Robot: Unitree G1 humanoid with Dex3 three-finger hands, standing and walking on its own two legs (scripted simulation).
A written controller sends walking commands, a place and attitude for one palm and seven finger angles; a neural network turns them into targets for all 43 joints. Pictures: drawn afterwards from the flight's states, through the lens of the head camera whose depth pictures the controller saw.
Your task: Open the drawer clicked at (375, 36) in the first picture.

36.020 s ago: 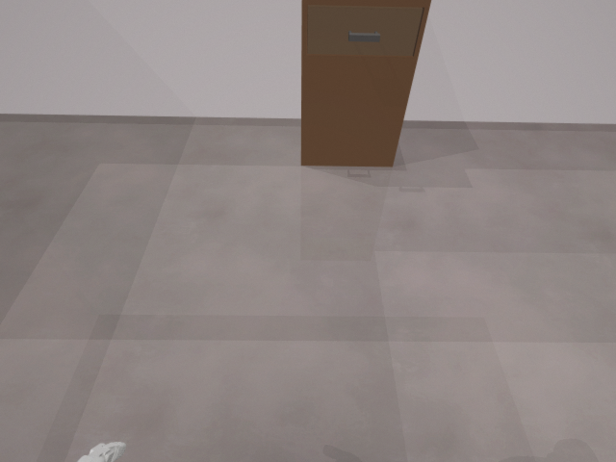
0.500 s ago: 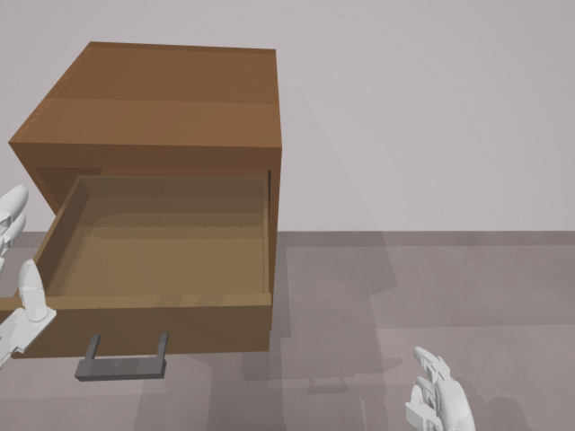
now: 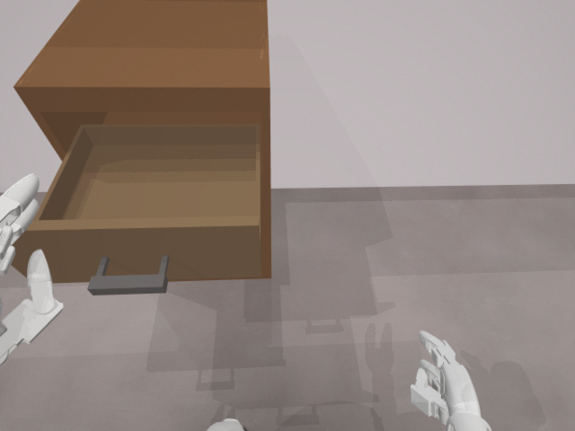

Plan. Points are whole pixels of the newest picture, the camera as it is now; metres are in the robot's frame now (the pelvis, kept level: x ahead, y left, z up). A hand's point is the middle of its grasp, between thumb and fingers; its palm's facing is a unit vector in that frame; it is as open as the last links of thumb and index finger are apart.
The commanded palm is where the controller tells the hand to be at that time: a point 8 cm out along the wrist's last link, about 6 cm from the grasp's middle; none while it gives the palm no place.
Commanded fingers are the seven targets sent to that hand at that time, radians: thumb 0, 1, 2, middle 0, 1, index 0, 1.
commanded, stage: stop stepping back and stand still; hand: left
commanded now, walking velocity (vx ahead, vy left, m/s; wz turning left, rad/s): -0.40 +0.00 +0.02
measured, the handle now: (132, 273) +0.36 +0.29 -0.08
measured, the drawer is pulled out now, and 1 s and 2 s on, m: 0.30 0.30 0.30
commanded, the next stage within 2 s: let the arm hang, fingers relaxed in 0.76 s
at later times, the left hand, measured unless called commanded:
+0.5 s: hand out of the picture +0.10 +0.25 +0.18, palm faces +0.46 -0.79 -0.40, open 7.4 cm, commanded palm +0.04 +0.29 +0.19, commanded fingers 0.00 0.90 0.90 -0.20 -0.30 -0.20 -0.30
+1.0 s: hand out of the picture +0.11 +0.26 -0.02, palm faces +0.19 -0.89 -0.42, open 7.4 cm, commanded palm none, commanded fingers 0.00 0.90 0.90 -0.20 -0.30 -0.20 -0.30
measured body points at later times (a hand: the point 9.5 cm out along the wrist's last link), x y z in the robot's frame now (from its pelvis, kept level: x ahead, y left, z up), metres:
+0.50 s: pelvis -0.08 +0.00 +0.00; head -0.09 +0.01 +0.45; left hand +0.07 +0.29 +0.20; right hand +0.09 -0.22 -0.08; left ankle -0.08 +0.13 -0.72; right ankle +0.00 -0.09 -0.73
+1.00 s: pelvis -0.08 +0.01 +0.00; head -0.08 -0.01 +0.45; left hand +0.09 +0.31 +0.00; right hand +0.07 -0.24 -0.12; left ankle -0.08 +0.12 -0.73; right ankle -0.04 -0.09 -0.73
